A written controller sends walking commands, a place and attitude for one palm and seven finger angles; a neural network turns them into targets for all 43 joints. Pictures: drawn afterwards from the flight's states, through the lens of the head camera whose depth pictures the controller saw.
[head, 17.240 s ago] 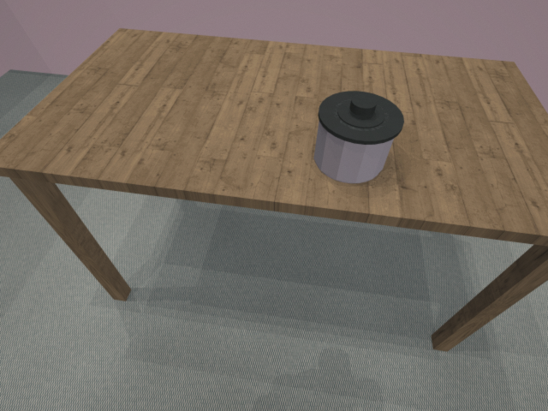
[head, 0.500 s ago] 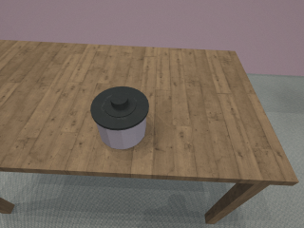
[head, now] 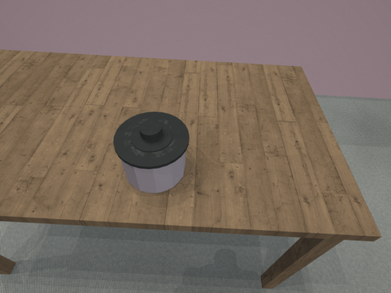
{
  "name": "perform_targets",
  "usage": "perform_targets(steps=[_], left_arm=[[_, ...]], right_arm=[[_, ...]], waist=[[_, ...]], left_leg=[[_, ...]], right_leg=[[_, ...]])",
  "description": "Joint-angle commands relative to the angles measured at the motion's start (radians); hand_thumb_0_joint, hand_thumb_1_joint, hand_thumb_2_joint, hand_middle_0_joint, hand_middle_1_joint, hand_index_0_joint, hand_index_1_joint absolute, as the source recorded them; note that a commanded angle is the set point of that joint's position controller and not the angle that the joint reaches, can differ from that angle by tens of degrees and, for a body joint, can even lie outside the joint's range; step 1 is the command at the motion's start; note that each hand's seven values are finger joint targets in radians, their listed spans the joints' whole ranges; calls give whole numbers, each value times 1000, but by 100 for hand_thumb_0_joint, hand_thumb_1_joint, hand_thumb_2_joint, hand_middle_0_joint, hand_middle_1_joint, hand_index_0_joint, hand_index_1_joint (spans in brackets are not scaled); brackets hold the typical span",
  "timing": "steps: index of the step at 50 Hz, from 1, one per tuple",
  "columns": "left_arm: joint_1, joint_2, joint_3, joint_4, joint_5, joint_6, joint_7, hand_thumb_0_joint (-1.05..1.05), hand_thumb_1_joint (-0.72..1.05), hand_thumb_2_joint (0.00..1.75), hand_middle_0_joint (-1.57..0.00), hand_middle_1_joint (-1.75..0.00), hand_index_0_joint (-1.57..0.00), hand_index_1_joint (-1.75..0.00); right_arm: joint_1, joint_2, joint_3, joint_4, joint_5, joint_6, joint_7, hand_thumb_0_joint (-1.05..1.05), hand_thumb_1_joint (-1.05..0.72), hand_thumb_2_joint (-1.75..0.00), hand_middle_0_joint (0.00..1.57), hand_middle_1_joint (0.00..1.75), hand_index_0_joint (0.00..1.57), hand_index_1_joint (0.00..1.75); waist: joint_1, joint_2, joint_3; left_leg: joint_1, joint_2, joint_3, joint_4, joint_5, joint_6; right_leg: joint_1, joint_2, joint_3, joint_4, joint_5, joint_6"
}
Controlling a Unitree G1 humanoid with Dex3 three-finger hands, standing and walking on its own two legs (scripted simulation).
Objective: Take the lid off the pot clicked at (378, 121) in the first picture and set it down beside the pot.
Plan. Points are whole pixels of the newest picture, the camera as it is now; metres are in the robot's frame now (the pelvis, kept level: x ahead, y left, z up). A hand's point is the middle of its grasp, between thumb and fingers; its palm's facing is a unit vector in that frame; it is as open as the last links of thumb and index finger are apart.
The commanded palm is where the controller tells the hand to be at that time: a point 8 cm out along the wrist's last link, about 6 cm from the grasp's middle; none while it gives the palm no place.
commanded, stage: look again from close up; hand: left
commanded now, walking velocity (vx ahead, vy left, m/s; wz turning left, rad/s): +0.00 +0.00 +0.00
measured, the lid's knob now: (150, 129) +0.41 +0.13 +0.11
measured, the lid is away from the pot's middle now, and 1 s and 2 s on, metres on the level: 0.00 0.00 0.00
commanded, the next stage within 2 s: lift the closed hand beside the body in 0.08 s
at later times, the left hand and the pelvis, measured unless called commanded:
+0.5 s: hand out of the picture +0.13 +0.17 -0.05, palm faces +0.13 -0.97 -0.20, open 5.4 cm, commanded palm +0.08 +0.23 -0.02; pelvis -0.02 +0.00 +0.00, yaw +0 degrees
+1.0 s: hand out of the picture +0.10 +0.21 +0.02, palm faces +0.28 -0.88 -0.38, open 3.1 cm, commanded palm +0.05 +0.25 +0.05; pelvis -0.02 -0.02 +0.00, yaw +1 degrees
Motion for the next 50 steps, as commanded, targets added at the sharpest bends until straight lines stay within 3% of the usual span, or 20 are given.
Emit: perform_targets(steps=[1, 8, 9, 10, 11, 12, 13, 14, 16, 18, 19, 22, 23, 27, 30, 32, 34, 38, 44, 50], left_arm=[[110, 75, 12, -12, 0, -10, 9, 0, 90, 90, -20, -30, -20, -30], [113, 74, 10, -8, 0, -8, 7, 0, 90, 90, -20, -30, -20, -30], [123, 116, 15, 26, 17, -29, 39, 0, 90, 90, -20, -30, -20, -30], [-552, 211, -89, -1294, -114, -177, 36, 0, 90, 90, -24, -35, -24, -35], [-205, 193, -51, -1092, -48, -92, 89, 0, 90, 90, -29, -40, -29, -40], [-127, 129, -45, -942, -48, -33, 111, 0, 90, 90, -33, -44, -33, -44], [65, 89, -59, -866, -50, 38, 125, 0, 90, 90, -38, -49, -38, -49], [-33, 21, -166, -1044, -57, 37, 111, 0, 90, 90, -42, -54, -42, -54], [39, -94, -263, -927, -32, 24, 86, 0, 90, 90, -51, -64, -51, -64], [241, -78, -196, -727, -1, 33, 69, 0, 90, 90, -60, -73, -60, -73], [300, 1, -103, -727, 5, 28, 60, 0, 90, 90, -64, -78, -64, -78], [457, 233, 170, -965, -17, -36, 39, 0, 90, 90, -77, -92, -77, -92], [478, 298, 252, -1022, -30, -54, 45, 0, 90, 90, -82, -97, -82, -97], [261, 180, 111, -1276, -35, -89, 24, 0, 90, 90, -99, -116, -99, -116], [121, 189, 80, -1337, -29, -100, 26, 0, 90, 90, -112, -131, -112, -131], [170, 227, 124, -1376, -31, -107, 37, 0, 90, 90, -121, -140, -121, -140], [231, 250, 166, -1395, -37, -106, 44, 0, 90, 90, -130, -150, -130, -150], [297, 211, 152, -1296, -35, -89, 34, 0, 90, 90, -130, -150, -130, -150], [274, 328, 265, -1475, -37, -119, 48, 0, 90, 90, -130, -150, -130, -150], [340, 260, 240, -1354, -41, -106, 33, 0, 90, 90, -130, -150, -130, -150]], right_arm=[[92, -77, -6, -10, -2, -14, -9, 0, -90, -90, 20, 30, 20, 30], [100, -70, -5, -7, 0, -12, -9, 0, -90, -90, 20, 30, 20, 30], [-24, -135, -8, -95, 1, -11, -1, 0, -90, -90, 20, 30, 20, 30], [-29, -296, -26, -467, 69, -189, 9, 0, -90, -90, 20, 30, 20, 30], [-110, -210, -1, -399, 85, -261, -31, 0, -90, -90, 20, 30, 20, 30], [-101, -232, -12, -301, 75, -274, -44, 0, -90, -90, 20, 30, 20, 30], [-108, -204, -12, -337, 90, -270, -25, 0, -90, -90, 20, 30, 20, 30], [-88, -224, 1, -405, 77, -285, -18, 0, -90, -90, 20, 30, 20, 30], [-119, -244, 8, -420, 52, -306, -11, 0, -90, -90, 20, 30, 20, 30], [-136, -257, -29, -463, 31, -270, 14, 0, -90, -90, 20, 30, 20, 30], [-131, -265, -50, -481, 20, -244, 26, 0, -90, -90, 20, 30, 20, 30], [-222, -241, -72, -601, 15, -202, 33, 0, -90, -90, 20, 30, 20, 30], [-239, -236, -76, -621, 19, -186, 28, 0, -90, -90, 20, 30, 20, 30], [-245, -206, -46, -723, 24, -161, 13, 0, -90, -90, 20, 30, 20, 30], [-223, -215, -36, -741, 21, -146, 0, 0, -90, -90, 20, 30, 20, 30], [-203, -215, -34, -746, 16, -153, -13, 0, -90, -90, 20, 30, 20, 30], [-207, -213, -34, -750, 11, -150, -25, 0, -90, -90, 20, 30, 20, 30], [-228, -218, -41, -731, 13, -138, -35, 0, -90, -90, 20, 30, 20, 30], [-255, -209, -38, -723, 11, -158, -43, 0, -90, -90, 20, 30, 20, 30], [-272, -203, -49, -696, 18, -148, -39, 0, -90, -90, 20, 30, 20, 30]], waist=[[2, 17, 50], [2, -6, 80], [22, 32, 52], [-15, 209, -401], [11, 349, -387], [4, 302, -314], [17, 213, -215], [-8, 119, -157], [-26, -69, 2], [18, -184, 85], [39, -239, 73], [101, -221, -2], [109, -152, -23], [37, 155, 19], [-1, 213, 40], [17, 201, -40], [27, 76, -107], [24, -84, -51], [52, 71, -65], [44, -27, 45]], left_leg=[[-20, 148, -149, -81, 195, -17], [-45, 150, -153, -89, 160, -14], [-77, 139, -115, 91, 328, -52], [116, 51, -168, -54, 303, -94], [160, 93, -143, -50, 340, -116], [104, 88, -155, -51, 323, -127], [65, 83, -183, -79, 276, -130], [54, 80, -185, -94, 236, -113], [29, 77, -183, -89, 197, -60], [-54, 82, -180, -82, 210, -45], [-87, 79, -165, -72, 209, -51], [-109, 60, -115, -80, 174, -66], [-103, 59, -108, -79, 179, -73], [-43, 45, -73, -67, 131, -64], [-32, 38, -84, -60, 33, -53], [11, 37, -90, -59, 52, -47], [21, 39, -94, -54, 84, -40], [14, 42, -84, -35, 102, -27], [47, 36, -85, -54, 97, -27], [19, 42, -75, -57, 114, -25]], right_leg=[[-26, -133, 133, -70, 171, -32], [-33, -128, 126, -80, 140, -29], [-44, -156, 154, -46, 501, -12], [59, -66, 79, 28, 285, -21], [-3, -40, 70, 38, 161, -50], [-17, -42, 43, 31, 166, -34], [-38, -38, 16, 14, 138, -24], [-25, -20, 1, 0, 129, -20], [-91, -9, -17, -20, 116, -11], [-115, -7, -28, -28, 95, -12], [-97, -9, -29, -20, 93, -10], [-3, -27, 7, -34, 59, -6], [31, -36, 11, -35, 73, -11], [-34, -39, 43, -62, 95, -13], [-86, -32, 43, -95, 33, -12], [-39, -29, 45, -95, 33, -15], [2, -26, 39, -101, 43, -9], [-26, -25, 47, -123, 46, 7], [6, -43, 64, -154, 4, 3], [-32, -39, 63, -170, 28, 11]])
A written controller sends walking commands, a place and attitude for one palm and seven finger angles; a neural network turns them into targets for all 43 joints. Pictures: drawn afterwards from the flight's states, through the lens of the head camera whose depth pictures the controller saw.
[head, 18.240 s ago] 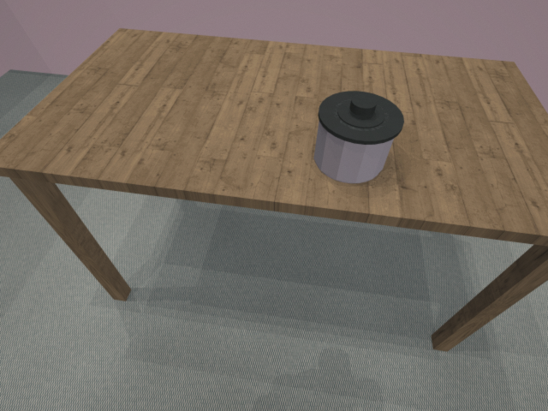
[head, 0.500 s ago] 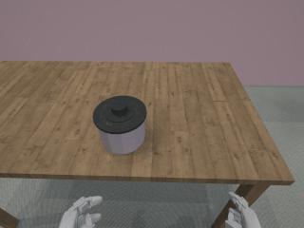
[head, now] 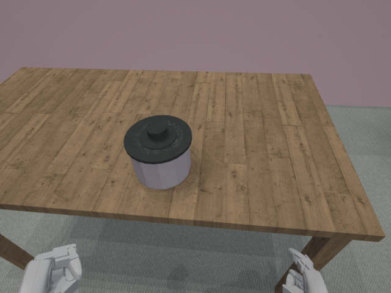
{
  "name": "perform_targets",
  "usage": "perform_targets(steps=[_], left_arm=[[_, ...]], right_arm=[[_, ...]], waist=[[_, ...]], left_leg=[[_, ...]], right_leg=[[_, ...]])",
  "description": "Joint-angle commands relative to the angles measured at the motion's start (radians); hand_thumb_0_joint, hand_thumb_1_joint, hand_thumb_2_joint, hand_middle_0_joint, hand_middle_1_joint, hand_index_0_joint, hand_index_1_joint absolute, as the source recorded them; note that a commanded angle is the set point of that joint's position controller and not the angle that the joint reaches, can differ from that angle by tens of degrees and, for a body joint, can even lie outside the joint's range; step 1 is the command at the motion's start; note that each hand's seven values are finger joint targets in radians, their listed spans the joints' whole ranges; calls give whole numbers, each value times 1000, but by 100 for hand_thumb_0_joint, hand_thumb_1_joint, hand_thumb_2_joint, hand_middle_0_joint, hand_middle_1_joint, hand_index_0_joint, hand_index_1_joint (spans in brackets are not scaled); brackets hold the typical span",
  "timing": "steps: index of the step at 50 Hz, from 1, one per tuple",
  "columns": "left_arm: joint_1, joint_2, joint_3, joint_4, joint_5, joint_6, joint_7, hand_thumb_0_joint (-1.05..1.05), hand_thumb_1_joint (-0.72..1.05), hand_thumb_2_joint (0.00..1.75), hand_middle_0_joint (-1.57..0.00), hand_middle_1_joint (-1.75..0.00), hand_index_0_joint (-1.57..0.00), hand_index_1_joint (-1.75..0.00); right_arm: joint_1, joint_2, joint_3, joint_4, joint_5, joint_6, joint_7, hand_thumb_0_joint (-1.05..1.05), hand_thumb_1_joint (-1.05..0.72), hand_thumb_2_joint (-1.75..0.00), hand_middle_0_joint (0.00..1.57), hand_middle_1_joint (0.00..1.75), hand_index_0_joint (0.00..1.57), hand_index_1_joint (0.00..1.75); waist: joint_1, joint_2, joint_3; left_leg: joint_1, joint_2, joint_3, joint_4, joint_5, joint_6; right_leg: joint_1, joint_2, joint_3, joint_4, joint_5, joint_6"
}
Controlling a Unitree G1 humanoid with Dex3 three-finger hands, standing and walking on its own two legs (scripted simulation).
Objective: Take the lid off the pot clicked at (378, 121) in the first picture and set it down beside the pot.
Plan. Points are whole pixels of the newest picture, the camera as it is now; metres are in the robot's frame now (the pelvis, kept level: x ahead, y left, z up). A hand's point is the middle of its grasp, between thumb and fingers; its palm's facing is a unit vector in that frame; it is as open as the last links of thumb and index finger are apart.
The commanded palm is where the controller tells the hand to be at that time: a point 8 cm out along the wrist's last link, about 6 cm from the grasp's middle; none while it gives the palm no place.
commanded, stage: raise the hand higher, near the body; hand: left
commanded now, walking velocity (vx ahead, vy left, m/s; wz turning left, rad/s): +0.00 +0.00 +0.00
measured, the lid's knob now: (156, 129) +0.44 +0.14 +0.11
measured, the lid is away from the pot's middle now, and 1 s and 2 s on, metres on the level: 0.00 0.00 0.00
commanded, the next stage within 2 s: reach forward and open the fingers in 0.68 s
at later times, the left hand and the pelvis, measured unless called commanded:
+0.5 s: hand (65, 252) +0.16 +0.24 +0.08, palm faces +0.30 -0.86 -0.40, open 3.1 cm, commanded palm +0.11 +0.28 +0.11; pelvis +0.01 +0.01 +0.00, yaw +0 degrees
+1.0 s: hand (55, 224) +0.19 +0.26 +0.11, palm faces +0.06 -0.26 -0.96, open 2.9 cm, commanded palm +0.16 +0.27 +0.16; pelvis +0.00 +0.02 +0.00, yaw -3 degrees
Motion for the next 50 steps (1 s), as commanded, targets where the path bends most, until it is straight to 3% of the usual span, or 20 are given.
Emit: perform_targets(steps=[1, 5, 9, 12, 15, 17, 21, 23, 27, 28, 29, 33, 39, 40, 41, 42, 43, 45, 47, 50], left_arm=[[-3, 116, 71, -160, -3, -59, 1, 0, 90, 90, -130, -150, -130, -150], [-3, 186, 122, -358, 1, -82, 20, 0, 90, 90, -130, -150, -130, -150], [62, 119, 103, -211, -2, -57, 14, 0, 90, 90, -130, -150, -130, -150], [-16, 143, 102, -286, -2, -75, 4, 0, 90, 90, -130, -150, -130, -150], [-21, 203, 152, -413, -2, -85, 20, 0, 90, 90, -130, -150, -130, -150], [7, 191, 155, -412, -5, -72, 25, 0, 90, 90, -130, -150, -130, -150], [-15, 139, 117, -331, -7, -65, 9, 0, 90, 90, -130, -150, -130, -150], [-46, 162, 133, -372, -9, -74, 9, 0, 90, 90, -130, -150, -130, -150], [-62, 196, 160, -466, -9, -84, 24, 0, 90, 90, -130, -150, -130, -150], [-53, 226, 196, -457, -11, -78, 31, 0, 90, 90, -130, -150, -130, -150], [-46, 187, 167, -452, -11, -79, 27, 0, 90, 90, -130, -150, -130, -150], [-80, 186, 172, -404, -14, -75, 23, 0, 90, 90, -130, -150, -130, -150], [-158, 219, 189, -547, -16, -102, 37, 0, 90, 90, -130, -150, -130, -150], [-183, 433, 137, -581, 409, -7, 73, 0, 87, 91, -128, -147, -128, -147], [-195, 338, 122, -642, 412, 50, 94, 0, 84, 92, -127, -143, -127, -143], [-197, 304, 92, -621, 419, 76, 97, 0, 81, 93, -126, -139, -126, -139], [-182, 327, 94, -562, 515, 106, 98, 0, 78, 94, -125, -136, -125, -136], [-84, 373, 111, -489, 638, 165, 74, 0, 72, 98, -123, -129, -123, -129], [-117, 439, 121, -501, 723, 198, 43, 0, 65, 102, -121, -122, -121, -122], [-206, 514, 123, -521, 791, 224, -12, 0, 55, 109, -118, -111, -118, -111]], right_arm=[[-170, -117, -43, -181, 2, -65, -11, 0, -90, -90, 20, 30, 20, 30], [-153, -113, -39, -196, -5, -90, -10, 0, -90, -90, 20, 30, 20, 30], [-165, -105, -47, -173, -1, -64, -9, 0, -90, -90, 20, 30, 20, 30], [-169, -119, -45, -188, 0, -61, -8, 0, -90, -90, 20, 30, 20, 30], [-157, -116, -39, -200, -5, -73, -9, 0, -90, -90, 20, 30, 20, 30], [-151, -111, -36, -200, -7, -65, -7, 0, -90, -90, 20, 30, 20, 30], [-168, -111, -35, -194, -2, -45, 0, 0, -90, -90, 20, 30, 20, 30], [-176, -118, -34, -200, -1, -46, 2, 0, -90, -90, 20, 30, 20, 30], [-158, -118, -27, -211, -5, -59, 0, 0, -90, -90, 20, 30, 20, 30], [-165, -119, -26, -203, -4, -56, 0, 0, -90, -90, 20, 30, 20, 30], [-166, -109, -22, -205, -6, -54, 2, 0, -90, -90, 20, 30, 20, 30], [-178, -118, -27, -194, -1, -42, 4, 0, -90, -90, 20, 30, 20, 30], [-165, -118, -16, -204, -3, -62, 3, 0, -90, -90, 20, 30, 20, 30], [-192, -199, -2, -228, -22, -3, 11, 0, -90, -90, 20, 30, 20, 30], [-191, -158, -8, -268, -19, 34, 20, 0, -90, -90, 20, 30, 20, 30], [-188, -152, -8, -261, -19, 50, 27, 0, -90, -90, 20, 30, 20, 30], [-211, -152, -12, -255, -6, 68, 33, 0, -90, -90, 20, 30, 20, 30], [-220, -167, -19, -263, -9, 133, 43, 0, -90, -90, 20, 30, 20, 30], [-257, -180, -13, -284, -3, 189, 50, 0, -90, -90, 20, 30, 20, 30], [-282, -180, -12, -297, 14, 212, 49, 0, -90, -90, 20, 30, 20, 30]], waist=[[2, -67, 32], [20, 42, -96], [10, -106, 9], [7, -48, 10], [20, 39, -81], [24, 32, -97], [8, -40, 9], [10, -52, 16], [22, 20, -84], [26, -1, -78], [22, -6, -72], [14, -56, -7], [18, 49, -91], [30, 110, -71], [29, 150, -93], [25, 113, -66], [36, 78, -30], [60, 10, -84], [65, -45, -124], [59, -12, -215]], left_leg=[[4, 15, -40, -55, 82, 6], [75, 16, -51, -62, 159, 3], [37, 20, -45, -67, 187, 5], [48, 18, -44, -70, 166, 7], [88, 19, -53, -66, 213, 1], [96, 21, -58, -64, 263, -4], [58, 27, -59, -78, 211, -3], [56, 28, -66, -76, 189, -1], [90, 30, -76, -79, 223, -8], [79, 30, -81, -73, 219, -11], [76, 29, -78, -77, 221, -9], [55, 33, -73, -77, 192, -6], [84, 38, -89, -79, 180, -13], [-17, 16, -70, -53, 200, -13], [-35, 23, -62, -57, 227, -26], [-48, 23, -60, -55, 233, -26], [-59, 26, -64, -59, 199, -32], [-90, 21, -45, -58, 173, -18], [-100, 13, -45, -53, 175, -12], [-62, 23, -58, -47, 202, -2]], right_leg=[[-79, -69, 101, -132, -8, 42], [-4, -69, 94, -104, 76, 35], [-36, -56, 77, -107, 134, 39], [-43, -62, 88, -111, 116, 40], [7, -63, 90, -97, 156, 35], [27, -59, 82, -84, 200, 33], [-24, -53, 72, -100, 152, 35], [-36, -49, 75, -105, 127, 35], [17, -53, 75, -83, 146, 33], [15, -49, 76, -79, 149, 32], [14, -50, 72, -81, 148, 31], [-22, -48, 76, -93, 128, 33], [9, -53, 80, -82, 103, 30], [-87, -23, 138, -29, 104, 17], [-67, -39, 82, -11, 100, 5], [-83, -36, 71, -6, 92, 3], [-99, -21, 106, -10, 73, -7], [-70, -14, 122, 0, 60, -8], [-34, -20, 151, 4, 93, -3], [8, -34, 157, 12, 132, 11]])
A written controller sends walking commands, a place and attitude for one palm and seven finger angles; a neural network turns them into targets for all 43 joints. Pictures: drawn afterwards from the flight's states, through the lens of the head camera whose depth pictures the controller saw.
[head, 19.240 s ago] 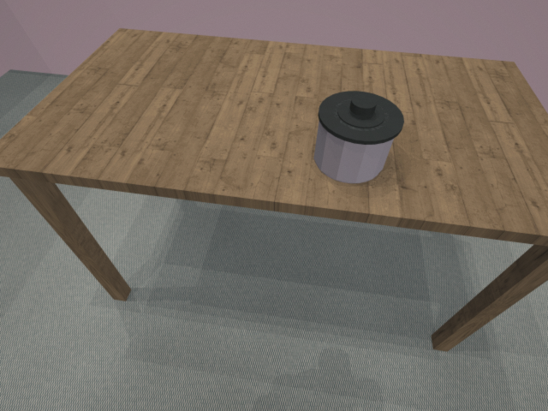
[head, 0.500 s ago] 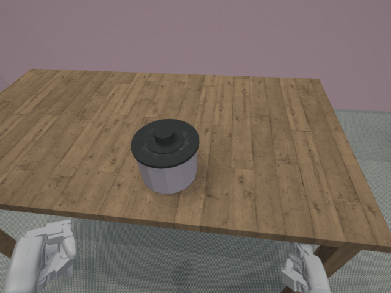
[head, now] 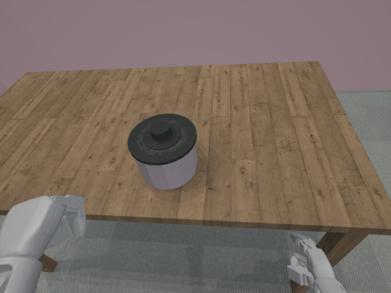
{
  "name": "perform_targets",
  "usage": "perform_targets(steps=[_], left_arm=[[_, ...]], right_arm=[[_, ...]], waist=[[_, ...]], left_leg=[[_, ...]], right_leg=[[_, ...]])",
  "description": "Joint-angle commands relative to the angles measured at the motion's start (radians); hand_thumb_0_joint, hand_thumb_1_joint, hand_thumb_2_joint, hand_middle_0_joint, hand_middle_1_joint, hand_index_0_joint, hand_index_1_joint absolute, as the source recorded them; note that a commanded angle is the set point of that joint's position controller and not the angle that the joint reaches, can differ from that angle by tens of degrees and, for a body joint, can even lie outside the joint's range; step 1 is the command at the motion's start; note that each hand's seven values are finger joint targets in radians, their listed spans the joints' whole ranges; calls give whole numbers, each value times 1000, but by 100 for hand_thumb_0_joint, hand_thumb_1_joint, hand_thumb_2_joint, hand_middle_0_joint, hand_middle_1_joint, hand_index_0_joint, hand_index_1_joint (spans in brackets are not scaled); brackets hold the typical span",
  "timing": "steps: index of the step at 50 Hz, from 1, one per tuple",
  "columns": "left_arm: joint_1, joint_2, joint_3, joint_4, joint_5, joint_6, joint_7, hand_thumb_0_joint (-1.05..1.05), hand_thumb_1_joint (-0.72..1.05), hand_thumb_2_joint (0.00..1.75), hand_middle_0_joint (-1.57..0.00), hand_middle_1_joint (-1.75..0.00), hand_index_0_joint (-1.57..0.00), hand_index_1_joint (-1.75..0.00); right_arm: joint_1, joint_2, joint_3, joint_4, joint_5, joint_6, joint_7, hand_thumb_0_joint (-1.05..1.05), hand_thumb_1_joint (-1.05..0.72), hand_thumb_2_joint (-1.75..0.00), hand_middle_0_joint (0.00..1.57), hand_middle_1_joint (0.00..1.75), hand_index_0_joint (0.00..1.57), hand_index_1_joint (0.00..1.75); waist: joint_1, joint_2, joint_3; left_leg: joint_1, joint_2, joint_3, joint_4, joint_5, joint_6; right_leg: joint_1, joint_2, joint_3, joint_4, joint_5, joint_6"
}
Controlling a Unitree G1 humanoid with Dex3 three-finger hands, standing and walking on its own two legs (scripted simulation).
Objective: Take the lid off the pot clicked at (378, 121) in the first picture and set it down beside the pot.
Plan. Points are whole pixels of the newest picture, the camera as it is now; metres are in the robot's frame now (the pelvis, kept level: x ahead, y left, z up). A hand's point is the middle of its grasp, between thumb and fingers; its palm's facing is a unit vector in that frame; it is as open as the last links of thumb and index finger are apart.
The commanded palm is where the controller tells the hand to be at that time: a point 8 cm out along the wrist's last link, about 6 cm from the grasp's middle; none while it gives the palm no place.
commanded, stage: reach forward and open the fingers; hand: left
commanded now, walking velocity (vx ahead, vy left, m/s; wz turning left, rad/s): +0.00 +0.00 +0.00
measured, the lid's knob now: (160, 129) +0.43 +0.14 +0.11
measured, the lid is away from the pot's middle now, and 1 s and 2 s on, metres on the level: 0.00 0.00 0.00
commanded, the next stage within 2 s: move the open hand above the knob in 0.88 s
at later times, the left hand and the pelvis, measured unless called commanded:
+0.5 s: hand (57, 207) +0.21 +0.26 +0.14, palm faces -0.16 -0.03 -0.99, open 6.8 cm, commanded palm +0.19 +0.26 +0.20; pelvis -0.02 +0.00 +0.00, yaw +3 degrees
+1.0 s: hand (53, 167) +0.25 +0.27 +0.19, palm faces -0.07 +0.01 -1.00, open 10.0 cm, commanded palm +0.23 +0.26 +0.24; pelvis -0.04 +0.00 +0.00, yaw +3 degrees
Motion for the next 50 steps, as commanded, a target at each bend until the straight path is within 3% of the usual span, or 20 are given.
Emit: perform_targets(steps=[1, 6, 11, 12, 13, 14, 15, 19, 25, 28, 29, 32, 33, 35, 37, 39, 43, 47, 48, 50], left_arm=[[-125, 273, 139, -162, 135, 25, -38, 0, 52, 112, -117, -107, -117, -107], [-242, 278, 71, -67, 110, 3, -176, 0, 36, 121, -112, -90, -112, -90], [-383, 393, 130, -27, 102, -39, -279, 0, 21, 129, -106, -72, -106, -72], [-419, 449, 170, 5, 117, -45, -297, 0, 18, 130, -104, -68, -104, -68], [-454, 479, 205, -18, 113, -54, -303, 0, 15, 131, -103, -65, -103, -65], [-461, 409, 142, 5, 102, -65, -315, 0, 12, 132, -102, -61, -102, -61], [-489, 433, 164, 14, 98, -77, -322, 0, 9, 133, -101, -58, -101, -58], [-497, 360, 111, 13, 62, -95, -338, 0, -3, 136, -96, -44, -96, -44], [-713, 477, 169, 89, 108, -85, -333, 0, -20, 142, -88, -22, -88, -22], [-779, 462, 159, 65, 96, -80, -329, 0, -29, 146, -85, -12, -85, -12], [-791, 429, 113, 86, 95, -80, -338, 0, -32, 148, -84, -8, -84, -8], [-780, 407, 89, 150, 87, -56, -354, 0, -32, 148, -84, -8, -84, -8], [-760, 424, 125, 163, 84, -43, -354, 0, -32, 148, -84, -8, -84, -8], [-866, 435, 91, 209, 101, -29, -374, 0, -33, 149, -84, -8, -84, -8], [-944, 439, 71, 204, 112, -28, -378, 0, -33, 150, -84, -8, -84, -8], [-991, 462, 80, 177, 114, -32, -388, 0, -33, 151, -84, -8, -84, -8], [-1011, 499, 128, 169, 101, -34, -392, 0, -33, 151, -84, -8, -84, -8], [-1079, 457, 64, 296, 117, -4, -416, 0, -34, 152, -84, -8, -84, -8], [-1078, 461, 80, 282, 110, -1, -414, 0, -34, 152, -84, -8, -84, -8], [-1113, 405, 6, 285, 114, 1, -431, 0, -34, 153, -84, -8, -84, -8]], right_arm=[[-180, -102, -29, -183, 13, -7, -7, 0, -90, -90, 20, 30, 20, 30], [-171, -101, -35, -151, 31, -31, -13, 0, -90, -90, 20, 30, 20, 30], [-175, -104, -27, -136, 26, -51, -20, 0, -90, -90, 20, 30, 20, 30], [-169, -109, -23, -120, 22, -51, -22, 0, -90, -90, 20, 30, 20, 30], [-201, -109, -24, -132, 28, -59, -18, 0, -90, -90, 20, 30, 20, 30], [-174, -95, -23, -132, 25, -59, -17, 0, -90, -90, 20, 30, 20, 30], [-164, -100, -23, -126, 26, -58, -16, 0, -90, -90, 20, 30, 20, 30], [-165, -98, -30, -142, 29, -73, 3, 0, -90, -90, 20, 30, 20, 30], [-179, -112, -29, -121, 33, -71, -3, 0, -90, -90, 20, 30, 20, 30], [-205, -113, -27, -143, 40, -86, 0, 0, -90, -90, 20, 30, 20, 30], [-196, -102, -24, -135, 38, -85, -1, 0, -90, -90, 20, 30, 20, 30], [-189, -112, -27, -131, 40, -82, 1, 0, -90, -90, 20, 30, 20, 30], [-197, -122, -30, -145, 47, -85, 9, 0, -90, -90, 20, 30, 20, 30], [-199, -119, -24, -135, 47, -70, 1, 0, -90, -90, 20, 30, 20, 30], [-203, -119, -21, -134, 48, -76, -5, 0, -90, -90, 20, 30, 20, 30], [-214, -113, -15, -143, 47, -84, -2, 0, -90, -90, 20, 30, 20, 30], [-205, -116, -21, -155, 49, -101, -2, 0, -90, -90, 20, 30, 20, 30], [-187, -123, -16, -130, 51, -79, -6, 0, -90, -90, 20, 30, 20, 30], [-188, -126, -19, -145, 59, -86, 2, 0, -90, -90, 20, 30, 20, 30], [-192, -115, -15, -148, 56, -79, 1, 0, -90, -90, 20, 30, 20, 30]], waist=[[10, -69, -212], [-26, -89, -127], [-23, -89, -124], [-12, -97, -135], [-13, -56, -131], [-21, -43, -131], [-14, -56, -134], [-18, -30, -165], [-10, -62, -166], [-11, -21, -191], [-12, -12, -221], [-12, -58, -156], [-15, -70, -156], [-17, -93, -120], [-21, -68, -127], [-18, -35, -205], [-16, -35, -223], [-25, -72, -142], [-30, -66, -154], [-28, -66, -165]], left_leg=[[22, 37, -123, -66, 238, -24], [49, 33, -140, -79, 267, -10], [55, 23, -143, -87, 294, -2], [58, 19, -145, -89, 291, -2], [74, 21, -148, -81, 301, -1], [69, 15, -139, -84, 288, -1], [80, 15, -141, -94, 288, -3], [103, 13, -144, -97, 276, -9], [65, 16, -141, -115, 170, -9], [91, 15, -156, -112, 164, -12], [90, 11, -149, -118, 167, -11], [64, 15, -150, -131, 137, -14], [64, 15, -152, -115, 143, -14], [27, 17, -142, -139, 86, -14], [29, 17, -150, -145, 45, -13], [53, 12, -153, -133, 71, -10], [79, 16, -167, -111, 105, -9], [29, 16, -159, -135, 67, -14], [48, 17, -162, -114, 85, -13], [45, 15, -160, -130, 62, -11]], right_leg=[[112, -23, 102, -52, 165, -4], [74, -28, 63, -90, 197, 17], [103, -39, 51, -103, 240, 26], [95, -39, 54, -110, 232, 29], [98, -30, 69, -110, 242, 17], [106, -37, 45, -109, 218, 22], [97, -38, 45, -121, 212, 23], [104, -33, 30, -121, 187, 19], [91, -41, 44, -130, 70, 17], [94, -34, 54, -117, 61, 4], [101, -41, 38, -111, 54, 11], [65, -41, 30, -122, 41, 15], [74, -31, 43, -111, 49, 5], [52, -42, 30, -119, -13, 15], [35, -42, 27, -116, -51, 16], [72, -44, 38, -96, -31, 9], [72, -37, 43, -83, 7, 2], [23, -42, 19, -99, -24, 11], [24, -34, 30, -86, -4, 1], [25, -45, 24, -91, -22, 6]])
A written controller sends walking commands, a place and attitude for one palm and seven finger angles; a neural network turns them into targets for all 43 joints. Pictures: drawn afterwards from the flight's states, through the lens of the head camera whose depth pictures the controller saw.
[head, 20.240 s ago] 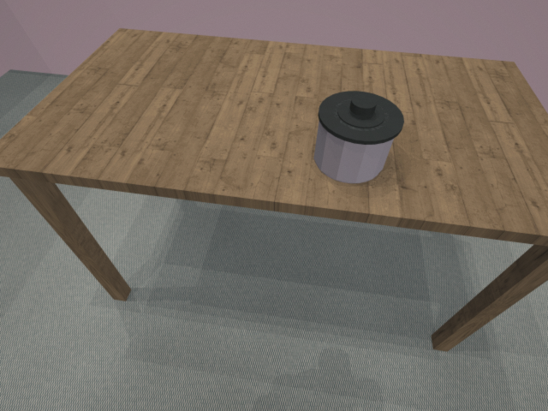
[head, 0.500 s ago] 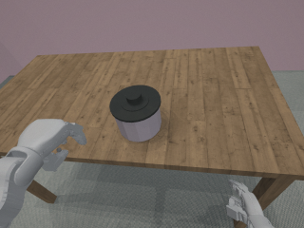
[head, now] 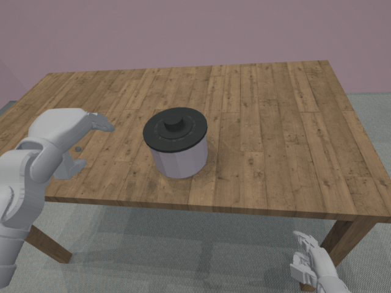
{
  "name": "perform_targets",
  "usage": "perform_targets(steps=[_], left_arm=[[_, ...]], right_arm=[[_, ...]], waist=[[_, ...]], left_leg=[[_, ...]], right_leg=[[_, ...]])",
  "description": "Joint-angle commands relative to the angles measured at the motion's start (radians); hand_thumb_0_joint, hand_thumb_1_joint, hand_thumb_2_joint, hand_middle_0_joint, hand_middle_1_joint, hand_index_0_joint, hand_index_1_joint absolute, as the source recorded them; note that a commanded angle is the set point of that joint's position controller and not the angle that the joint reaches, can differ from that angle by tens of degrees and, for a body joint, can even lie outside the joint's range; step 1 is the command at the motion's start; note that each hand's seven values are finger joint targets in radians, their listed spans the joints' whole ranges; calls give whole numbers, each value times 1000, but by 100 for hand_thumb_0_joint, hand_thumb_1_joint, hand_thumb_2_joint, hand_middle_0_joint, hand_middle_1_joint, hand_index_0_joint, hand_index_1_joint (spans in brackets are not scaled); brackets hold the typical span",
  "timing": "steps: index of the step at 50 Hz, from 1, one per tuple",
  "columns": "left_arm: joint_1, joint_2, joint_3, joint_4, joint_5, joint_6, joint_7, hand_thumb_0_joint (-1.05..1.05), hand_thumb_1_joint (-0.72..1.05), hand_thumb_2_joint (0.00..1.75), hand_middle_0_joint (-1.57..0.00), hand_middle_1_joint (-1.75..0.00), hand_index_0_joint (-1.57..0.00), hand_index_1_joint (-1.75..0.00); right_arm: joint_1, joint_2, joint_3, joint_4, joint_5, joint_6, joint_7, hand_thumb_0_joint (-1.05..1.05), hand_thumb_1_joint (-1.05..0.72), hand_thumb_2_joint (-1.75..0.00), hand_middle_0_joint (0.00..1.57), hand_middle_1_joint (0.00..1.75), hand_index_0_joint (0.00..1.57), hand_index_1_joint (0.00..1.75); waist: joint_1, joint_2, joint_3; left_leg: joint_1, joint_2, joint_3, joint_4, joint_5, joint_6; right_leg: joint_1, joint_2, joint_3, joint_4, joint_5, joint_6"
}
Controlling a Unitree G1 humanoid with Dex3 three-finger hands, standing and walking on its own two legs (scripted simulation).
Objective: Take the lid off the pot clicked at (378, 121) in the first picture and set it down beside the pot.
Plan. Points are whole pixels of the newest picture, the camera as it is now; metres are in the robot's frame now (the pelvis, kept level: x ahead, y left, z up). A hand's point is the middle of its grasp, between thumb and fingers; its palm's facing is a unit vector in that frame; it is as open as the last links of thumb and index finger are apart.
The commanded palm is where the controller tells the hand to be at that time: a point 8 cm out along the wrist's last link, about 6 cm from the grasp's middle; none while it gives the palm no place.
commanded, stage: move the open hand above the knob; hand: left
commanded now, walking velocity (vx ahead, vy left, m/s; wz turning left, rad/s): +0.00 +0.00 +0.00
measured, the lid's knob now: (173, 120) +0.48 +0.11 +0.11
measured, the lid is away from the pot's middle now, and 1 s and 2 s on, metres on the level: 0.00 0.00 0.00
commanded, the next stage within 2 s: none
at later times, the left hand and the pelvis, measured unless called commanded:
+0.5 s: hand (113, 138) +0.35 +0.20 +0.17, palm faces -0.13 -0.01 -0.99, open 10.1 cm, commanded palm +0.33 +0.20 +0.24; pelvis +0.02 +0.00 +0.00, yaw +0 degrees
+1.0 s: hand (129, 115) +0.40 +0.17 +0.19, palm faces -0.05 -0.08 -1.00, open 10.1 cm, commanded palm +0.37 +0.17 +0.24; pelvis +0.03 +0.00 +0.00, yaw +0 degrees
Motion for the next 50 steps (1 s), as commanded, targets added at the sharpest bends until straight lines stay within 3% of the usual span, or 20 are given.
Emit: perform_targets(steps=[1, 4, 8, 13, 17, 19, 23, 24, 25, 28, 29, 33, 36, 39, 40, 43, 45, 48, 49, 50], left_arm=[[-331, 201, 108, -136, 8, 17, 21, 0, -34, 153, -84, -8, -84, -8], [-354, 197, 94, -145, 16, 21, 8, 0, -34, 153, -84, -8, -84, -8], [-477, 329, 197, -207, 33, 21, 29, 0, -34, 153, -84, -8, -84, -8], [-424, 222, 131, -118, 32, 59, 20, 0, -34, 153, -84, -8, -84, -8], [-411, 89, -4, -114, 24, 82, -4, 0, -34, 153, -84, -8, -84, -8], [-436, 95, -7, -135, 30, 80, -6, 0, -34, 153, -84, -8, -84, -8], [-619, 276, 123, -201, 58, 79, 31, 0, -34, 153, -84, -8, -84, -8], [-663, 268, 100, -158, 76, 83, 31, 0, -34, 153, -84, -8, -84, -8], [-676, 278, 110, -125, 81, 88, 37, 0, -34, 153, -84, -8, -84, -8], [-574, 197, 87, -71, 52, 109, 39, 0, -34, 153, -84, -8, -84, -8], [-541, 140, 29, -32, 57, 119, 25, 0, -34, 153, -84, -8, -84, -8], [-408, -3, -69, -23, 27, 134, 4, 0, -34, 153, -84, -8, -84, -8], [-635, 68, -71, -140, 62, 127, 10, 0, -34, 153, -84, -8, -84, -8], [-792, 259, 67, -226, 97, 113, 45, 0, -34, 153, -84, -8, -84, -8], [-768, 286, 103, -145, 104, 122, 52, 0, -34, 153, -84, -8, -84, -8], [-669, 192, 73, -2, 71, 144, 60, 0, -34, 153, -84, -8, -84, -8], [-585, 11, -77, 50, 58, 154, 39, 0, -34, 153, -84, -8, -84, -8], [-463, -135, -183, -39, 27, 162, 20, 0, -34, 153, -84, -8, -84, -8], [-494, -144, -216, -51, 39, 165, 9, 0, -34, 153, -84, -8, -84, -8], [-569, -53, -154, -84, 55, 163, 15, 0, -34, 153, -84, -8, -84, -8]], right_arm=[[-174, -89, -32, -186, 3, -53, -4, 0, -90, -90, 20, 30, 20, 30], [-181, -87, -26, -191, 1, -57, 2, 0, -90, -90, 20, 30, 20, 30], [-183, -96, -30, -186, -2, -67, -1, 0, -90, -90, 20, 30, 20, 30], [-173, -87, -29, -182, 0, -55, 16, 0, -90, -90, 20, 30, 20, 30], [-181, -86, -27, -189, 6, -23, 26, 0, -90, -90, 20, 30, 20, 30], [-186, -84, -21, -195, 8, -23, 30, 0, -90, -90, 20, 30, 20, 30], [-189, -91, -23, -182, 2, -36, 15, 0, -90, -90, 20, 30, 20, 30], [-176, -80, -14, -167, -5, -36, 11, 0, -90, -90, 20, 30, 20, 30], [-171, -81, -17, -151, -5, -34, 8, 0, -90, -90, 20, 30, 20, 30], [-163, -86, -24, -163, 2, -31, 24, 0, -90, -90, 20, 30, 20, 30], [-166, -75, -15, -159, 1, -21, 29, 0, -90, -90, 20, 30, 20, 30], [-183, -86, -28, -191, 18, -2, 49, 0, -90, -90, 20, 30, 20, 30], [-197, -82, -22, -188, 12, 9, 39, 0, -90, -90, 20, 30, 20, 30], [-185, -71, -15, -174, -1, -23, 27, 0, -90, -90, 20, 30, 20, 30], [-175, -76, -19, -149, -8, -22, 22, 0, -90, -90, 20, 30, 20, 30], [-157, -82, -18, -142, 4, -6, 33, 0, -90, -90, 20, 30, 20, 30], [-164, -68, -13, -153, 11, 7, 44, 0, -90, -90, 20, 30, 20, 30], [-205, -71, -30, -199, 25, 18, 70, 0, -90, -90, 20, 30, 20, 30], [-200, -64, -20, -199, 23, 27, 73, 0, -90, -90, 20, 30, 20, 30], [-204, -76, -26, -193, 20, 33, 67, 0, -90, -90, 20, 30, 20, 30]], waist=[[-4, -97, -201], [-8, -92, -256], [1, -62, -287], [5, -85, -282], [-13, -139, -223], [-19, -141, -253], [-12, -78, -319], [-5, -58, -373], [-7, -58, -346], [-6, -71, -344], [-3, -108, -339], [-31, -182, -242], [-36, -140, -280], [-4, -51, -460], [-2, -65, -431], [-11, -112, -359], [-13, -160, -286], [-34, -162, -289], [-37, -192, -309], [-39, -200, -298]], left_leg=[[53, 52, -115, -82, -24, -27], [70, 48, -109, -65, 10, -25], [90, 48, -126, -47, 65, -23], [95, 46, -122, -29, 149, -29], [62, 45, -104, -55, 75, -27], [69, 45, -99, -48, 82, -24], [105, 44, -121, -32, 104, -20], [107, 37, -121, -36, 139, -20], [105, 42, -127, -40, 151, -24], [113, 40, -126, -16, 206, -26], [94, 39, -113, -28, 218, -29], [69, 47, -91, -10, 161, -25], [84, 42, -101, -38, 119, -21], [144, 35, -124, -14, 229, -17], [124, 38, -125, -13, 251, -20], [94, 42, -115, -9, 254, -27], [65, 43, -98, -25, 216, -33], [97, 46, -88, 5, 222, -27], [89, 43, -78, -9, 200, -27], [76, 46, -76, -16, 165, -23]], right_leg=[[27, -6, 69, -80, -66, -3], [50, -6, 77, -66, -39, -7], [72, -1, 87, -49, 12, -17], [68, -4, 83, -35, 93, -24], [31, -7, 63, -57, 43, -7], [45, -4, 66, -48, 43, -9], [70, 1, 83, -31, 56, -19], [98, -4, 83, -26, 73, -17], [88, -6, 76, -28, 86, -20], [86, -1, 77, -18, 143, -27], [98, -7, 73, -17, 155, -21], [39, -4, 69, -30, 151, -15], [44, -5, 63, -34, 91, -11], [141, -7, 92, 4, 164, -22], [141, -7, 88, 4, 195, -25], [112, -1, 76, -4, 205, -25], [69, -10, 63, -13, 179, -18], [45, -6, 67, -9, 201, -17], [60, -9, 64, -14, 178, -10], [60, -7, 65, -25, 162, -9]])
